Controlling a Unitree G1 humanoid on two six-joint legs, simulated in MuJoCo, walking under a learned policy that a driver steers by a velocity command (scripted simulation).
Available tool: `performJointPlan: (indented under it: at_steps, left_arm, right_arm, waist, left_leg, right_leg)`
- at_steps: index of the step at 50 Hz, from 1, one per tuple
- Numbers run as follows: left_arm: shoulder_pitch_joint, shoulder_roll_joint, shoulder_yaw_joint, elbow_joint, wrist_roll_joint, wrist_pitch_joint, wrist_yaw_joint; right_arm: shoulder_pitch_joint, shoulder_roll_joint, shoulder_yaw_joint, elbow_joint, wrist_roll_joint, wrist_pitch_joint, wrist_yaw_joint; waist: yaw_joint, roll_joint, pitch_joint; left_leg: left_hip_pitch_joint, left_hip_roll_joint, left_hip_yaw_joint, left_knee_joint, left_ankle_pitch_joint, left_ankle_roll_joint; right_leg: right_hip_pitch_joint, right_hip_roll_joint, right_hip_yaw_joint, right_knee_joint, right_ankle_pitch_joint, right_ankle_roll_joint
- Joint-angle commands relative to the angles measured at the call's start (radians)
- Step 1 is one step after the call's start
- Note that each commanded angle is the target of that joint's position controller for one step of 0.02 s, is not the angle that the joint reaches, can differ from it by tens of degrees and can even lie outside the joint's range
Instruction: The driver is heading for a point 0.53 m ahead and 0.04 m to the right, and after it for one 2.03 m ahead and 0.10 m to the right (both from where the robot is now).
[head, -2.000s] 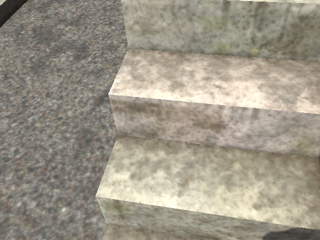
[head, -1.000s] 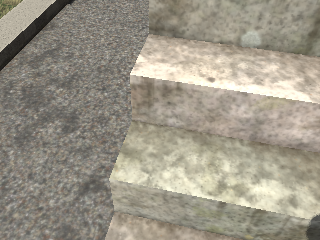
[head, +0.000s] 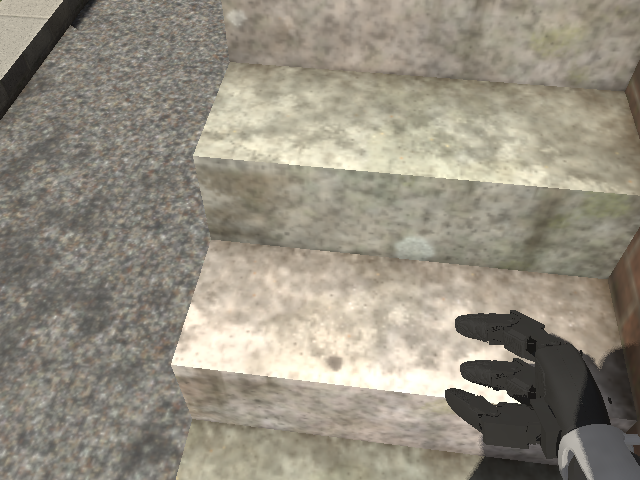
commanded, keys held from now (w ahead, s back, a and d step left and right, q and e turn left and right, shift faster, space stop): w+e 0.28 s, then w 0.16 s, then w+q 0.56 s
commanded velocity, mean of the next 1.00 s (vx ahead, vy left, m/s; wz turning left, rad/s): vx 0.15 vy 0.00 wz -0.08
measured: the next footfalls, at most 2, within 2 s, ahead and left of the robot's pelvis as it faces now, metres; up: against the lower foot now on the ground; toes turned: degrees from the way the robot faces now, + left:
left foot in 0.08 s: +0.10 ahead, +0.08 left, +0.00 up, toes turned -10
right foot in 0.40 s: +0.02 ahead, -0.25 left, +0.00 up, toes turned -14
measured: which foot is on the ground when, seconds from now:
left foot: up 0.00-0.06, down 0.08-0.40, up 0.42-0.74, down 0.76-1.00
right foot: down 0.00-0.08, up 0.10-0.38, down 0.40-0.80, up 0.82-1.00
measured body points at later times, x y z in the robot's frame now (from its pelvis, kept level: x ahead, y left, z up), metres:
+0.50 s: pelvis +0.00 -0.08 +0.02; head +0.01 -0.14 +0.47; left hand +0.20 +0.07 -0.07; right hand +0.04 -0.32 -0.13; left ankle +0.00 +0.07 -0.62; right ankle -0.02 -0.24 -0.69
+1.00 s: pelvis -0.06 -0.01 +0.01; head -0.03 +0.00 +0.46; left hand +0.17 +0.20 -0.08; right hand +0.02 -0.29 -0.09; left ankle +0.03 +0.08 -0.69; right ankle -0.14 -0.11 -0.54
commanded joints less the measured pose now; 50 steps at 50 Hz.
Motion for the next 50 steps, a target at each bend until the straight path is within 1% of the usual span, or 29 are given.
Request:
performJointPlan:
  at_steps: [1, 2, 3, 4, 5, 6, 7, 9, 11, 15, 16, 17, 18, 20, 21, 22, 23, 24, 27, 30, 33, 35, 37, 38, 40, 41, 43, 46, 50]
  left_arm:
    - [-0.042, 0.132, 0.042, -0.148, 0.049, 0.016, 0.023]
    - [-0.079, 0.133, 0.048, -0.151, 0.029, 0.02, 0.018]
    - [-0.095, 0.111, 0.045, -0.164, 0.031, 0.012, 0.003]
    - [-0.062, 0.056, 0.034, -0.16, 0.028, -0.013, -0.024]
    - [-0.116, -0.013, 0.011, -0.213, -0.032, -0.044, -0.059]
    - [-0.101, 0.052, 0.017, -0.228, 0.005, -0.058, -0.048]
    - [-0.062, 0.068, 0.025, -0.214, 0.023, -0.048, -0.044]
    - [0.021, 0.044, 0.008, -0.195, 0.049, -0.034, -0.032]
    - [-0.005, 0.043, -0.018, -0.191, 0.041, -0.063, -0.037]
    - [-0.057, 0.041, -0.033, -0.204, 0.006, -0.097, -0.064]
    - [-0.058, 0.046, -0.034, -0.208, -0.004, -0.1, -0.066]
    - [-0.06, 0.061, -0.032, -0.246, -0.001, -0.102, -0.077]
    - [0.03, 0.073, -0.043, -0.22, -0.024, -0.103, -0.081]
    - [0.089, -0.008, -0.073, -0.127, -0.038, -0.087, -0.084]
    - [0.105, -0.025, -0.078, -0.09, -0.006, -0.075, -0.076]
    - [0.227, 0.128, -0.034, -0.095, -0.025, -0.081, -0.048]
    - [0.202, 0.115, -0.02, -0.169, -0.02, -0.079, -0.025]
    - [0.057, 0.096, -0.033, -0.207, 0.005, -0.068, -0.02]
    - [-0.086, 0.12, -0.028, -0.258, 0.012, -0.057, 0.001]
    - [0.037, 0.114, -0.013, -0.231, -0.025, -0.049, 0.01]
    - [0.014, 0.108, -0.004, -0.257, -0.023, -0.031, 0.031]
    - [-0.043, 0.129, 0.0, -0.269, -0.013, -0.031, 0.034]
    - [-0.025, 0.154, 0.007, -0.244, -0.035, -0.01, 0.025]
    - [-0.002, 0.143, 0.009, -0.251, -0.032, -0.006, 0.011]
    - [-0.078, 0.116, -0.001, -0.302, -0.038, 0.004, -0.007]
    - [-0.158, 0.055, -0.02, -0.341, -0.051, -0.001, -0.003]
    - [-0.184, 0.002, -0.028, -0.35, -0.023, 0.009, -0.009]
    - [-0.163, 0.064, -0.031, -0.342, 0.047, -0.009, -0.042]
    - [-0.186, 0.07, -0.031, -0.353, 0.04, 0.02, -0.053]
  right_arm:
    - [0.205, -0.114, -0.039, 0.043, 0.091, 0.027, 0.012]
    - [0.302, -0.103, -0.056, 0.109, 0.131, 0.029, -0.005]
    - [0.364, -0.105, -0.067, 0.158, 0.137, 0.035, -0.03]
    - [0.383, -0.068, -0.06, 0.179, 0.108, 0.025, -0.034]
    - [0.31, -0.129, -0.07, 0.166, 0.03, -0.013, -0.029]
    - [0.092, -0.153, -0.08, 0.107, -0.002, -0.026, -0.023]
    - [-0.031, -0.128, -0.08, 0.07, -0.004, -0.038, -0.02]
    - [0.038, -0.151, -0.083, 0.115, 0.002, -0.057, -0.042]
    - [0.269, -0.168, -0.095, 0.237, 0.003, -0.069, -0.056]
    - [0.343, -0.17, -0.11, 0.273, -0.031, -0.076, -0.068]
    - [0.29, -0.161, -0.103, 0.253, -0.028, -0.08, -0.082]
    - [0.253, -0.191, -0.105, 0.23, -0.004, -0.071, -0.093]
    - [0.186, -0.216, -0.108, 0.199, 0.023, -0.038, -0.091]
    - [0.389, -0.193, -0.109, 0.23, 0.059, 0.029, -0.118]
    - [0.422, -0.152, -0.099, 0.218, 0.055, 0.042, -0.083]
    - [0.572, -0.089, -0.084, 0.213, 0.089, 0.035, -0.05]
    - [0.467, -0.131, -0.088, 0.224, 0.096, 0.04, -0.041]
    - [0.399, -0.128, -0.089, 0.211, 0.067, 0.048, -0.017]
    - [0.261, -0.136, -0.088, 0.161, 0.019, 0.111, -0.024]
    - [0.304, -0.133, -0.093, 0.215, 0.023, 0.117, -0.046]
    - [0.317, -0.148, -0.1, 0.229, 0.006, 0.12, -0.05]
    - [0.336, -0.132, -0.095, 0.246, 0.008, 0.12, -0.051]
    - [0.373, -0.12, -0.089, 0.261, 0.021, 0.121, -0.047]
    - [0.363, -0.13, -0.091, 0.245, -0.006, 0.119, -0.051]
    - [0.386, -0.183, -0.112, 0.231, -0.009, 0.11, -0.055]
    - [0.402, -0.251, -0.137, 0.199, -0.006, 0.115, -0.072]
    - [0.288, -0.276, -0.119, 0.093, -0.073, 0.136, -0.082]
    - [0.289, -0.212, -0.111, 0.071, -0.015, 0.108, -0.062]
    - [0.411, -0.231, -0.122, 0.086, 0.025, 0.022, -0.065]
  waist:
    - [-0.068, -0.073, -0.214]
    - [-0.128, -0.063, -0.176]
    - [-0.165, -0.018, -0.149]
    - [-0.183, 0.14, -0.123]
    - [-0.146, 0.407, -0.151]
    - [-0.055, 0.299, -0.079]
    - [0.024, 0.172, -0.056]
    - [0.061, -0.012, -0.064]
    - [-0.032, -0.079, -0.063]
    - [-0.09, 0.079, -0.1]
    - [-0.087, 0.047, -0.066]
    - [-0.074, 0.089, -0.017]
    - [-0.039, 0.204, -0.087]
    - [-0.08, 0.067, -0.012]
    - [-0.09, -0.117, -0.026]
    - [-0.118, -0.479, -0.199]
    - [-0.007, -0.199, -0.326]
    - [-0.076, -0.111, -0.232]
    - [-0.131, -0.182, -0.032]
    - [-0.08, -0.295, -0.089]
    - [-0.093, -0.264, -0.121]
    - [-0.114, -0.282, -0.087]
    - [-0.142, -0.262, -0.045]
    - [-0.129, -0.272, 0.018]
    - [-0.169, 0.05, 0.038]
    - [-0.214, 0.215, 0.03]
    - [-0.158, 0.194, -0.117]
    - [-0.135, 0.107, -0.041]
    - [-0.158, 0.057, -0.043]
  left_leg:
    - [0.54, 0.009, 0.063, -0.592, -0.226, 0.069]
    - [0.759, 0.073, 0.034, -0.721, 0.124, 0.111]
    - [0.852, 0.102, 0.049, -0.84, 0.242, 0.154]
    - [0.846, 0.096, 0.048, -0.889, 0.088, 0.156]
    - [0.739, 0.326, -0.284, -1.017, -0.248, 0.234]
    - [0.359, 0.423, -0.508, -1.183, -0.425, 0.285]
    - [0.183, 0.444, -0.53, -1.19, -0.338, 0.308]
    - [0.206, 0.404, -0.359, -1.138, -0.191, 0.28]
    - [0.427, 0.333, -0.201, -1.076, -0.088, 0.272]
    - [0.554, 0.323, -0.047, -1.001, 0.219, 0.329]
    - [0.504, 0.325, -0.01, -0.972, 0.41, 0.317]
    - [0.511, 0.319, 0.016, -0.898, 0.798, 0.289]
    - [0.518, 0.222, 0.21, -0.88, 0.861, 0.231]
    - [0.444, 0.115, 0.218, -0.694, 0.342, 0.171]
    - [0.188, 0.095, 0.207, -0.322, -0.119, 0.111]
    - [0.019, 0.133, 0.097, -0.033, -0.119, 0.003]
    - [0.107, 0.164, -0.007, 0.147, 0.035, -0.033]
    - [0.156, 0.198, -0.035, 0.013, 0.104, -0.045]
    - [0.196, 0.213, -0.003, -0.517, 0.096, 0.008]
    - [0.257, 0.102, 0.169, -0.601, -0.052, -0.004]
    - [0.288, 0.176, 0.104, -0.541, 0.067, 0.027]
    - [0.331, 0.186, 0.111, -0.608, 0.104, 0.061]
    - [0.418, 0.152, 0.153, -0.833, 0.153, 0.076]
    - [0.406, 0.115, 0.179, -0.877, 0.174, 0.077]
    - [0.325, 0.218, -0.052, -0.936, 0.05, 0.151]
    - [0.372, 0.288, -0.256, -1.054, 0.124, 0.267]
    - [0.421, 0.306, -0.337, -1.012, 0.243, 0.321]
    - [0.362, 0.267, -0.247, -0.912, 0.189, 0.309]
    - [0.417, 0.317, -0.465, -0.874, -0.006, 0.333]
  right_leg:
    - [-0.15, -0.236, 0.357, -0.569, -0.45, -0.113]
    - [-0.299, -0.276, 0.444, -0.525, -0.69, -0.119]
    - [-0.36, -0.279, 0.37, -0.342, -0.774, -0.093]
    - [-0.363, -0.193, 0.159, 0.029, -0.683, -0.046]
    - [-0.405, -0.064, -0.17, 0.528, -0.346, 0.025]
    - [-0.334, -0.128, -0.087, 0.763, -0.167, 0.025]
    - [-0.256, -0.169, -0.116, 0.974, -0.058, 0.049]
    - [-0.283, -0.24, -0.093, 1.085, -0.008, 0.064]
    - [-0.374, -0.27, -0.086, 0.87, -0.015, 0.036]
    - [-0.328, -0.32, -0.154, 0.861, 0.043, 0.084]
    - [-0.24, -0.362, -0.124, 0.678, 0.036, 0.109]
    - [-0.158, -0.404, -0.098, 0.37, -0.067, 0.126]
    - [0.049, -0.434, -0.177, -0.083, -0.076, 0.135]
    - [0.323, -0.351, -0.351, -0.74, 0.22, 0.147]
    - [0.504, -0.424, -0.261, -0.55, 0.601, 0.148]
    - [0.681, -0.723, 0.128, -0.232, 1.518, -0.079]
    - [0.546, -0.793, 0.205, -0.299, 1.26, -0.136]
    - [0.399, -0.742, 0.096, -0.338, 0.892, -0.122]
    - [0.316, -0.656, 0.033, -0.394, 0.396, -0.002]
    - [0.393, -0.578, -0.095, -0.324, 0.46, -0.011]
    - [0.291, -0.65, -0.035, -0.345, 0.383, -0.067]
    - [0.193, -0.636, -0.038, -0.375, 0.074, -0.052]
    - [0.149, -0.595, -0.073, -0.362, -0.119, -0.014]
    - [0.124, -0.553, -0.172, -0.287, -0.145, 0.014]
    - [-0.02, -0.461, -0.3, -0.063, -0.216, 0.098]
    - [-0.089, -0.297, -0.435, 0.248, -0.134, 0.134]
    - [-0.125, -0.334, -0.205, 0.765, -0.084, 0.18]
    - [-0.156, -0.379, -0.189, 0.805, 0.057, 0.133]
    - [-0.247, -0.322, -0.215, 0.89, 0.087, 0.103]
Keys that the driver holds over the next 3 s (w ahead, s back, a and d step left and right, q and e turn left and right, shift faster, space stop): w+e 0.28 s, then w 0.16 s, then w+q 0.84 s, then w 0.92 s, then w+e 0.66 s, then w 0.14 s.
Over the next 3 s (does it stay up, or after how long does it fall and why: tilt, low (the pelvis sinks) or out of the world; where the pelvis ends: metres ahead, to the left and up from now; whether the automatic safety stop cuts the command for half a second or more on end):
stays up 0.16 -0.08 0.15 its command is cut before an obstacle after 0.3 s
